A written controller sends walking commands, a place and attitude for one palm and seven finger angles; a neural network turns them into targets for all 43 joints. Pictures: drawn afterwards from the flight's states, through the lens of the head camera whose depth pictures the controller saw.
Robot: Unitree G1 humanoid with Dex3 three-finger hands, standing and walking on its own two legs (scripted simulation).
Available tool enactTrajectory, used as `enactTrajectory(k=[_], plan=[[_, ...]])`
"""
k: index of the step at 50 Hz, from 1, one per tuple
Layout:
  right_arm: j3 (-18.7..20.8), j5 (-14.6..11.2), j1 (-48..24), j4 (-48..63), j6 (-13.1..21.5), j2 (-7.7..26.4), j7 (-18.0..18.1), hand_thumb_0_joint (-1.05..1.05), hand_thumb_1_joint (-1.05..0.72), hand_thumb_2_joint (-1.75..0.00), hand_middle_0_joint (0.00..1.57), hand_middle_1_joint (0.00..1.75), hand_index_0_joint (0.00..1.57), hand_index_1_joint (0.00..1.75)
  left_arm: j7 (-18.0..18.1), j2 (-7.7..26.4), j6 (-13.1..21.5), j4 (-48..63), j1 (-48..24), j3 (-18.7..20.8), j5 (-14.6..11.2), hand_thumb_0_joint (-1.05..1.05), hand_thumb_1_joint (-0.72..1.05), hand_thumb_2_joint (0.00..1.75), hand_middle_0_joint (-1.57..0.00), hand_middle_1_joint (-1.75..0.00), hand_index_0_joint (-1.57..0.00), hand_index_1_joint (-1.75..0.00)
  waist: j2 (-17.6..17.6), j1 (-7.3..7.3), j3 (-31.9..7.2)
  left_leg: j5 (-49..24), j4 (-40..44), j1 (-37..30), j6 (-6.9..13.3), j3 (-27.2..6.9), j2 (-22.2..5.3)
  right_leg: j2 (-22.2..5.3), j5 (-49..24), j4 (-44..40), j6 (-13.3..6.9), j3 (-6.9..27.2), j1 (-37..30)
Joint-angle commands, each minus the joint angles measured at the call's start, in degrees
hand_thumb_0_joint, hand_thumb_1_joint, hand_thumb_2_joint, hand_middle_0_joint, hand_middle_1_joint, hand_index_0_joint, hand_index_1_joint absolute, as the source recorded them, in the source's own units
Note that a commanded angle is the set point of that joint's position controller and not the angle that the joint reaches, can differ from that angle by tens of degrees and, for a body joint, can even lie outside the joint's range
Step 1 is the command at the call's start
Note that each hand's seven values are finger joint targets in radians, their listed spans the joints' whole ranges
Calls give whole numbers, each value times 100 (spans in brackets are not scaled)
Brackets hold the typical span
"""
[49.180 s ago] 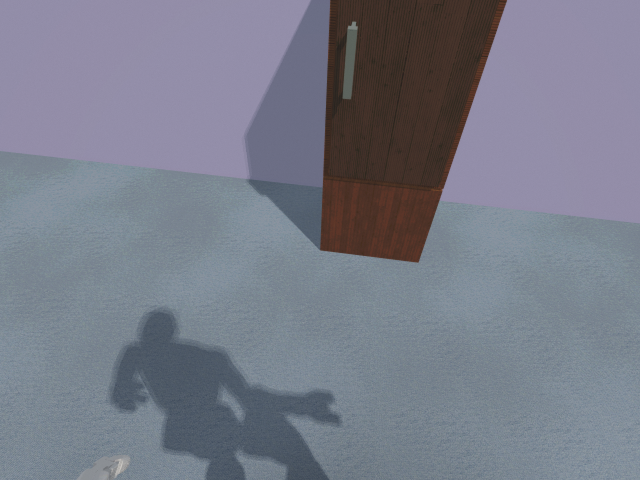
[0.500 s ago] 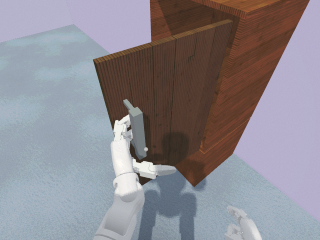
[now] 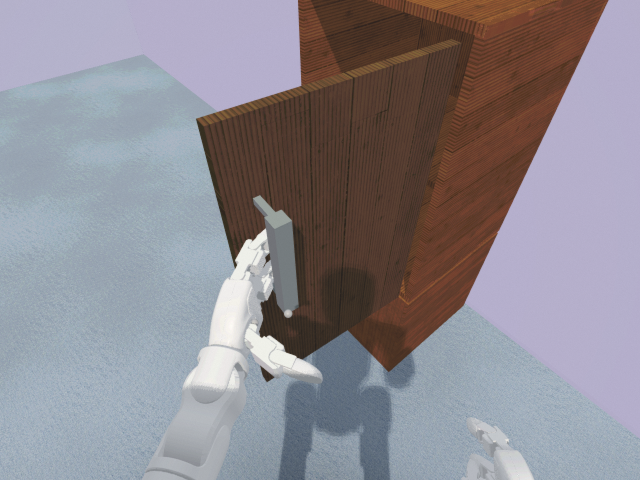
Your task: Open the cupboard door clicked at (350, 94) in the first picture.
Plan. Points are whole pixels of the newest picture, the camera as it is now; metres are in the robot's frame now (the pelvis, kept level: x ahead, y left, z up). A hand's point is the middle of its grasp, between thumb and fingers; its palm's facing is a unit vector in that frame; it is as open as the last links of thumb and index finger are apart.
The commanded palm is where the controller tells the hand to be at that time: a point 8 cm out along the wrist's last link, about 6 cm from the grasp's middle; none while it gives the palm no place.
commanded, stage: slide the hand sideways off the handle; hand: left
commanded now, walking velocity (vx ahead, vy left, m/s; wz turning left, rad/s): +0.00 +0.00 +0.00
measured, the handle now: (275, 257) +0.38 +0.08 +0.09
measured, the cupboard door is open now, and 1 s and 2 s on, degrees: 85 86 86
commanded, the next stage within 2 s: draw the hand back to the body in 0.84 s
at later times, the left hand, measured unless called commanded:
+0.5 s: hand (248, 345) +0.25 +0.10 +0.08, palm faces -0.08 -1.00 -0.02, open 16.3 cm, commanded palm +0.23 +0.16 +0.08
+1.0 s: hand (204, 373) +0.22 +0.14 +0.08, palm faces -0.07 -1.00 -0.02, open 16.3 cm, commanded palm +0.20 +0.20 +0.09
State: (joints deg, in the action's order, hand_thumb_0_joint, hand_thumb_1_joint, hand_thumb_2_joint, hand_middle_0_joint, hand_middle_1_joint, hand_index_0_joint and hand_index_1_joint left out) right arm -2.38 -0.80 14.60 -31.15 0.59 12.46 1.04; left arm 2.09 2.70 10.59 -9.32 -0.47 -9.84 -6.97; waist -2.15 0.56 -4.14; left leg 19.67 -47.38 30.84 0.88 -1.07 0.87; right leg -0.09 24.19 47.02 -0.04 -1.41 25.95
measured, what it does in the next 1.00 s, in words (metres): stands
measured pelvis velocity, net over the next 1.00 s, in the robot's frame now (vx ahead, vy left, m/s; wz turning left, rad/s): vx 0.02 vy -0.01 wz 0.01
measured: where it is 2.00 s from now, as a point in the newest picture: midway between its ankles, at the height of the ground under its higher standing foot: outside the picture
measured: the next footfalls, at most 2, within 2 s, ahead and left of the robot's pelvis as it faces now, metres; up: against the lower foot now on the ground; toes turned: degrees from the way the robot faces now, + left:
none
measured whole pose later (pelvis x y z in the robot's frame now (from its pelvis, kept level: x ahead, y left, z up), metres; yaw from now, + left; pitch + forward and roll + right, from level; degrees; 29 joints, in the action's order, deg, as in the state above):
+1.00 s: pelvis +0.02 -0.01 -0.01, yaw +1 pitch +6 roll -2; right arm -1.6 -1.7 15.1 -27.6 7.2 13.8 3.4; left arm -13.7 12.5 14.9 12.1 26.3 3.7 -15.1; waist -2.9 -0.4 -5.8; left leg 24.0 -53.8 36.1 -0.4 -3.3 -0.3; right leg 1.3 28.1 51.5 -1.2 -3.5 29.8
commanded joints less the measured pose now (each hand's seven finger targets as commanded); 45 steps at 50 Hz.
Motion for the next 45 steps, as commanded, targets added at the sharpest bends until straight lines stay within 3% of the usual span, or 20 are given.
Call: enactTrajectory(k=[1,2,4,7,9,10,20,24,28,33,35,40,45], plan=[[253,54,-662,1083,325,591,-78,0,-90,-90,20,30,20,30,74,393,504,1500,-797,227,370,0,-50,30,-15,-30,-15,-30,483,-69,-808,70,857,-760,27,-140,-50,115,-323,-802,-190,-154,307],[244,48,-716,1138,313,568,-89,0,-90,-90,20,30,20,30,50,388,530,1642,-816,191,399,0,-50,30,-15,-30,-15,-30,289,-60,-805,76,838,-762,25,-99,-47,101,-316,-793,-193,-123,330],[249,44,-707,1164,313,555,-81,0,-90,-90,20,30,20,30,-5,433,544,1813,-824,230,383,0,-50,30,-15,-30,-15,-30,229,-39,-863,7,805,-822,21,-88,-61,114,-412,-772,-198,-118,313],[237,22,-719,1236,333,534,-64,0,-90,-90,20,30,20,30,-136,482,486,2064,-283,364,207,0,-50,30,-15,-30,-15,-30,102,-108,-949,-251,770,-878,23,-26,-54,125,-708,-796,-199,-103,120],[236,9,-732,1282,371,538,-39,0,-90,-90,20,30,20,30,-226,487,458,2377,-116,380,76,0,-50,30,-15,-30,-15,-30,131,-73,-1039,-382,700,-906,31,9,-40,133,-930,-796,-163,-87,61],[236,8,-685,1249,382,543,-16,0,-90,-90,20,30,20,30,-245,598,446,2336,-8,533,27,0,-50,30,-15,-30,-15,-30,356,-53,-979,-418,698,-870,28,-14,-54,144,-994,-800,-152,-105,44],[291,-16,-482,1335,624,577,22,0,-90,-90,20,30,20,30,-789,785,597,3120,1391,672,-185,0,-50,30,-15,-30,-15,-30,301,1,-1028,-1093,402,-842,62,-2,-12,128,-2009,-574,-82,-93,9],[296,-16,-453,1320,634,619,84,0,-90,-90,20,30,20,30,-935,1166,557,3113,1680,1137,-281,0,-50,30,-15,-30,-15,-30,405,0,-900,-1006,302,-613,62,18,21,97,-2079,-581,-39,-6,3],[303,-31,-451,1395,696,598,112,0,-90,-90,20,30,20,30,-1057,1184,650,3445,2027,1265,-424,0,-50,30,-15,-30,-15,-30,188,-48,-1043,-1170,216,-633,56,34,46,82,-2322,-494,-34,2,-70],[328,-52,-373,1398,766,643,147,0,-90,-90,20,30,20,30,-1338,1340,778,3549,2451,1473,-652,0,-50,30,-15,-30,-15,-30,313,-15,-1056,-1181,100,-499,52,4,43,49,-2636,-449,48,55,-82],[332,-62,-368,1405,783,652,158,0,-90,-90,20,30,20,30,-1441,1347,796,3544,2619,1473,-687,0,-50,30,-15,-30,-15,-30,198,-20,-978,-1159,85,-438,46,-5,59,56,-2543,-419,37,36,-11],[357,-81,-420,1386,764,684,231,0,-90,-90,20,30,20,30,-1598,1665,745,3304,2680,1948,-853,0,-50,30,-15,-30,-15,-30,469,-16,-746,-742,19,-121,35,-22,51,21,-1991,-572,79,192,115],[323,-103,-452,1385,934,715,280,0,-90,-90,20,30,20,30,-1646,1503,889,3527,2162,1672,-949,0,-50,30,-15,-30,-15,-30,87,46,-765,-489,34,-233,44,-90,37,93,-1130,-574,-29,103,424]])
